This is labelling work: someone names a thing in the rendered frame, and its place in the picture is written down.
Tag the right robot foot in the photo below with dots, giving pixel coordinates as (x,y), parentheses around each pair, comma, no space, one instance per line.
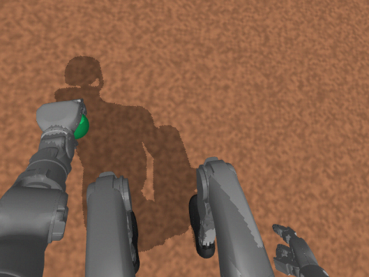
(204,251)

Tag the left robot hand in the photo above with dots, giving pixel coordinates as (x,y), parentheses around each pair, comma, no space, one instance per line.
(64,114)

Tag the left robot foot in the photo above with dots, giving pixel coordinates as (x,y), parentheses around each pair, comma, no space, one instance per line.
(136,262)

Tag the ball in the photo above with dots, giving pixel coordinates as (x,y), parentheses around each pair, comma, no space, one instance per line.
(83,128)

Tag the right robot arm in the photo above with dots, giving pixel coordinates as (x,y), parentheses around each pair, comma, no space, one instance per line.
(312,271)

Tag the right robot hand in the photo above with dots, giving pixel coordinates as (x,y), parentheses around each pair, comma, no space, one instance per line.
(289,260)

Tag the left robot arm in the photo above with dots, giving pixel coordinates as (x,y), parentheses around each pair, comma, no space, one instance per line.
(33,212)

